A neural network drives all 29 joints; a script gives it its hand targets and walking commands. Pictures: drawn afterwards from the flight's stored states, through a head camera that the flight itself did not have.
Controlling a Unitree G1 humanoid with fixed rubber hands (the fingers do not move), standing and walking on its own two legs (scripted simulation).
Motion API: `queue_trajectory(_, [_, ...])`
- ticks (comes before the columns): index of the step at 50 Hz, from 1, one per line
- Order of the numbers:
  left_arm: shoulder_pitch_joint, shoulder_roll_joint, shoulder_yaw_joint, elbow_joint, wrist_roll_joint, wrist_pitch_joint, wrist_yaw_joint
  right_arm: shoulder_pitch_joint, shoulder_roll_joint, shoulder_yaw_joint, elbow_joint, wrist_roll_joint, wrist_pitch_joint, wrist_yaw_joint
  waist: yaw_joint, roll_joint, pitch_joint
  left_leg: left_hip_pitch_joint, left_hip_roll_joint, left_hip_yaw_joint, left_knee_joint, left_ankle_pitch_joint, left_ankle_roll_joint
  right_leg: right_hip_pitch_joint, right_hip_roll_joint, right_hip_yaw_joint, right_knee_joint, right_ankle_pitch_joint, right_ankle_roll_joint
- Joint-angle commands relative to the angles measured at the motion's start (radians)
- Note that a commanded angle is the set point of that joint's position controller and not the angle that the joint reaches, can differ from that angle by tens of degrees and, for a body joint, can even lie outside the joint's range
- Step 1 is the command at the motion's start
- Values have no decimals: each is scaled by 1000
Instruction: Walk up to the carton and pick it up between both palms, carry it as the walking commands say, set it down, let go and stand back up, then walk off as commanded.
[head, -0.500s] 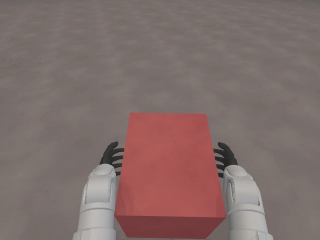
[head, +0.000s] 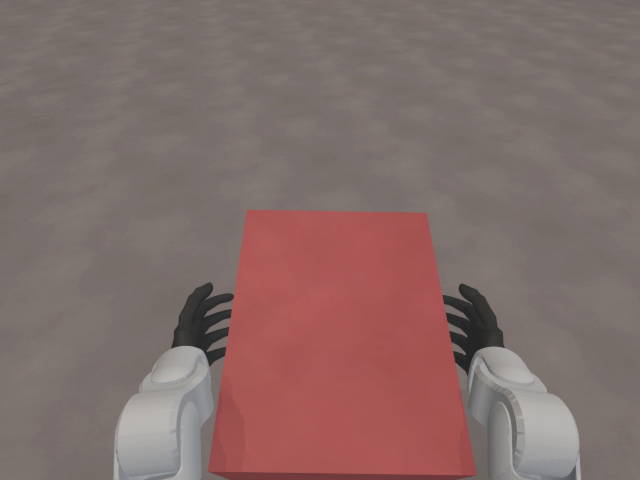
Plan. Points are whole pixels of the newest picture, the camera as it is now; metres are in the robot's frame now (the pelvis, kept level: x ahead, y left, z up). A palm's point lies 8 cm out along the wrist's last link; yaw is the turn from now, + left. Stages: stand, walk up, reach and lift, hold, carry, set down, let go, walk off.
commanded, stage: carry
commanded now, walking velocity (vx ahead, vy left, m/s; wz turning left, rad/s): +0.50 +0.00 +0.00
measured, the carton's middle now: (333, 352) +0.30 +0.00 +0.03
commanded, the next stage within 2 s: none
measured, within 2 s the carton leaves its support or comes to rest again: neither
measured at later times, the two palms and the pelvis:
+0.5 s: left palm (203, 212) +0.54 +0.20 +0.07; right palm (389, 205) +0.55 -0.11 +0.07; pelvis +0.31 +0.04 -0.04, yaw +3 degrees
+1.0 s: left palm (229, 112) +0.88 +0.21 +0.08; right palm (364, 111) +0.89 -0.10 +0.08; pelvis +0.65 +0.04 -0.03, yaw +4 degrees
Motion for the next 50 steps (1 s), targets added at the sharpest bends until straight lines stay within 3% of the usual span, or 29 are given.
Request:
queue_trajectory(1, [-342, -774, -667, -105, -280, 57, -70, -363, 760, 659, -147, 312, 47, 98, 10, 118, -124, -24, 136, -62, 22, 80, 94, 251, 33, -78, -164, 99, -19])
queue_trajectory(2, [-323, -758, -657, -110, -275, 70, -61, -366, 739, 659, -160, 312, 61, 92, 24, 70, -151, -160, 113, -32, 124, 59, 63, 436, -12, -20, -155, 73, -39])
queue_trajectory(3, [-300, -733, -640, -116, -266, 81, -53, -377, 719, 664, -178, 316, 78, 85, 48, -86, -158, -331, 53, 49, 342, 2, 21, 579, -165, 199, -236, -82, -78])
queue_trajectory(4, [-272, -704, -622, -100, -253, 93, -43, -383, 685, 680, -209, 317, 96, 78, 60, -300, -115, -613, -33, 115, 605, -207, -15, 690, -413, 590, -339, -216, -177])
queue_trajectory(5, [-266, -717, -617, -92, -264, 104, -37, -395, 684, 673, -217, 322, 112, 74, 58, -216, -113, -665, 15, 16, 736, -238, 2, 646, -483, 653, -353, -167, -244])
queue_trajectory(6, [-303, -742, -627, -122, -280, 103, -39, -415, 708, 672, -228, 336, 115, 76, 55, -127, -86, -668, 55, -23, 772, -213, 2, 586, -449, 580, -346, -103, -246])
queue_trajectory(7, [-333, -757, -634, -139, -292, 103, -42, -412, 728, 666, -218, 335, 114, 76, 51, -65, -56, -658, 78, -38, 759, -156, -7, 536, -411, 497, -361, -75, -223])
queue_trajectory(8, [-350, -767, -642, -139, -299, 104, -44, -388, 740, 649, -197, 323, 112, 76, 51, -32, -33, -650, 99, -46, 701, -93, -16, 511, -384, 430, -390, -83, -204])
queue_trajectory(10, [-357, -773, -656, -131, -315, 104, -51, -348, 745, 628, -168, 295, 105, 65, 48, -66, -9, -620, 87, -3, 609, 2, -30, 491, -331, 303, -417, 62, -179])
queue_trajectory(14, [-348, -748, -660, -112, -332, 107, -68, -308, 728, 606, -142, 253, 97, 44, 46, -120, 27, -553, 69, 73, 438, 151, -17, 474, -273, 132, -416, 246, -148])
queue_trajectory(19, [-345, -722, -637, -125, -324, 103, -75, -343, 722, 622, -181, 265, 94, 41, 47, -172, 97, -442, 25, 159, 281, 251, 12, 453, -221, 3, -364, 427, -116])
queue_trajectory(22, [-324, -700, -626, -142, -309, 104, -73, -344, 715, 624, -192, 283, 97, 47, 42, -183, 44, -282, -35, 209, 214, 253, 32, 479, -218, -54, -221, 727, -87])
queue_trajectory(23, [-318, -689, -624, -150, -300, 105, -71, -322, 710, 620, -179, 285, 98, 48, 24, -162, -21, -129, -71, 241, 177, 222, 41, 456, -194, -99, -89, 777, -61])
queue_trajectory(24, [-312, -676, -624, -160, -288, 107, -68, -308, 705, 618, -173, 288, 99, 48, 2, -117, -109, 104, -83, 241, 184, 139, 58, 350, -162, -124, 94, 723, -29])
queue_trajectory(25, [-317, -661, -623, -169, -281, 108, -67, -310, 697, 613, -172, 290, 101, 51, -23, -1, -165, 332, 67, -32, 138, -25, 119, 92, -108, -104, 349, 551, 16])
queue_trajectory(26, [-320, -674, -634, -180, -272, 106, -67, -328, 694, 602, -146, 297, 96, 59, -7, 254, -231, 488, 311, -510, -54, -66, 240, -169, 42, -46, 682, -17, 44])
queue_trajectory(27, [-328, -714, -660, -174, -287, 98, -71, -329, 718, 615, -168, 310, 87, 63, 6, 215, -238, 446, 363, -543, -96, 48, 254, -239, -15, 111, 815, -134, 17])
queue_trajectory(28, [-341, -763, -680, -164, -300, 93, -80, -319, 758, 613, -158, 301, 81, 68, 6, 141, -213, 369, 349, -460, -73, 160, 231, -251, -68, 161, 829, -105, 3])
queue_trajectory(29, [-355, -806, -689, -158, -301, 83, -90, -355, 794, 637, -171, 309, 70, 80, 7, 39, -184, 270, 339, -373, -72, 195, 205, -229, -106, 184, 777, -55, -1])
queue_trajectory(30, [-345, -831, -682, -151, -300, 71, -98, -372, 820, 654, -173, 318, 60, 91, 13, -11, -160, 179, 312, -287, -96, 181, 166, -189, -130, 183, 699, -20, 0])
queue_trajectory(32, [-319, -861, -681, -133, -301, 52, -107, -356, 834, 665, -170, 324, 44, 105, 20, 20, -145, 111, 277, -181, -149, 74, 126, -148, -129, 144, 550, 22, -5])
queue_trajectory(35, [-282, -842, -674, -109, -275, 42, -102, -322, 799, 679, -157, 325, 41, 116, 19, 82, -88, 94, 256, -104, -204, 8, 136, -167, -130, 94, 379, 94, -6])
queue_trajectory(39, [-294, -818, -695, -126, -273, 54, -93, -326, 756, 677, -175, 315, 51, 124, 17, 100, 14, 92, 201, 9, -217, 52, 125, -180, -115, 22, 185, 225, 1])
queue_trajectory(43, [-319, -783, -700, -136, -287, 83, -90, -324, 723, 656, -179, 300, 71, 114, 5, 93, 85, 141, 189, 51, -191, 178, 126, -194, -100, -16, 107, 274, 1])
queue_trajectory(47, [-337, -749, -689, -147, -290, 106, -91, -342, 712, 652, -201, 299, 91, 98, 0, 97, 109, 191, 197, 77, -122, 334, 106, -138, -68, -43, 30, 237, -18])
queue_trajectory(49, [-325, -735, -675, -149, -285, 116, -91, -342, 709, 655, -209, 300, 101, 93, 12, 93, 38, 174, 178, 138, 46, 563, 76, 52, -16, -104, -36, 196, -42])
queue_trajectory(50, [-303, -729, -662, -144, -282, 118, -88, -335, 701, 654, -211, 302, 108, 91, 31, 50, -50, 85, 151, 183, 243, 643, 44, 275, 0, -109, -57, 178, -66])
